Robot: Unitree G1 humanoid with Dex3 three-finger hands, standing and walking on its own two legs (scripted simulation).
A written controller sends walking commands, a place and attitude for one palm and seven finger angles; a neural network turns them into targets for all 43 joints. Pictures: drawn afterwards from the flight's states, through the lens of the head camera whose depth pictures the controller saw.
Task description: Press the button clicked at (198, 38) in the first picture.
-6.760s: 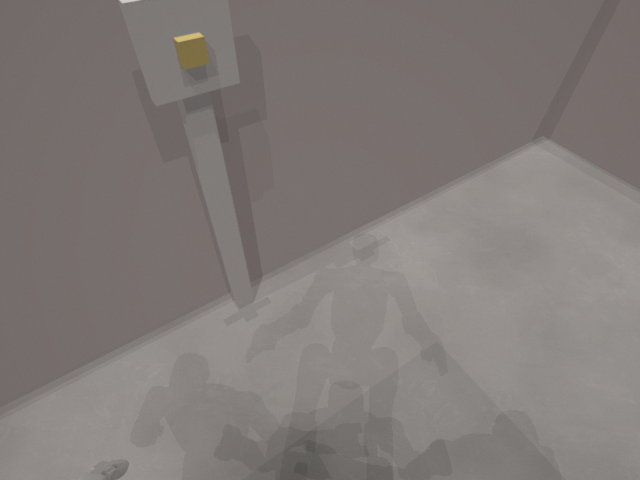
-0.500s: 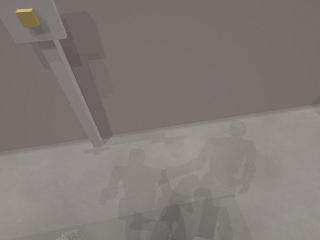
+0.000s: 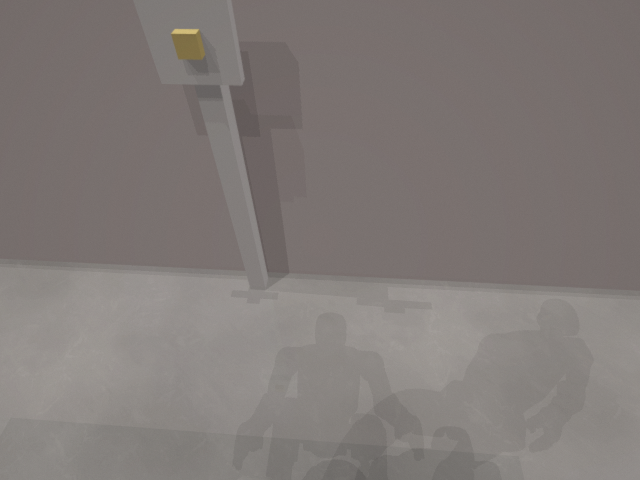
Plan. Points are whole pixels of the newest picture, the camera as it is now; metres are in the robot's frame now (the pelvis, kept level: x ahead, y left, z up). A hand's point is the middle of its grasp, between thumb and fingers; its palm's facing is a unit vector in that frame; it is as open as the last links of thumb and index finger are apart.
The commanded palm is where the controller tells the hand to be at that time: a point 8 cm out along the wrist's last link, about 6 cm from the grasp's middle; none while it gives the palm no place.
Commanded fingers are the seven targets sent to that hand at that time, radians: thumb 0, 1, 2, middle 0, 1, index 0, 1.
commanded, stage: take the last steps up to it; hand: left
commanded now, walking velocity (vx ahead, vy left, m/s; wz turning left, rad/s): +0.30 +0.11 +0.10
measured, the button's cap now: (189, 43) +0.83 +0.36 +0.16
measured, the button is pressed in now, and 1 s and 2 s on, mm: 0 0 0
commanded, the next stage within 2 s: come to a stop and stand still in 0.84 s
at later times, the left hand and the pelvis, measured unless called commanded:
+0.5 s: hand (162, 448) +0.18 +0.27 -0.17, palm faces +0.05 -0.98 -0.17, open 7.4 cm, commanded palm none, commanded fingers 0.00 0.90 0.90 -0.20 -0.30 -0.20 -0.30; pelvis +0.11 +0.09 -0.01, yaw +1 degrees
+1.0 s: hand (190, 373) +0.30 +0.27 -0.18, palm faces +0.09 -0.98 -0.20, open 7.2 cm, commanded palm none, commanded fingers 0.00 0.90 0.90 -0.20 -0.30 -0.20 -0.30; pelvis +0.29 +0.08 -0.01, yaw +0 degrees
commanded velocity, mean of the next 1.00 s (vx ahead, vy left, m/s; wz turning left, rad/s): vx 0.21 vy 0.03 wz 0.00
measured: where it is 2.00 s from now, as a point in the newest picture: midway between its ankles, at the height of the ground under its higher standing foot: outside the picture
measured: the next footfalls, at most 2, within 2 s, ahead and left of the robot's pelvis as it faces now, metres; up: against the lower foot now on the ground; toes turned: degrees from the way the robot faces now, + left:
left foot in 0.16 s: +0.07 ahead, +0.17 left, +0.00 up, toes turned +8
right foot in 0.66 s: +0.32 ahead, -0.04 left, +0.00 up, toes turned -9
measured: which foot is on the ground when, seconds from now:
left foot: up 0.00-0.14, down 0.16-0.66, up 0.68-1.00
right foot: down 0.00-0.16, up 0.18-0.64, down 0.66-1.00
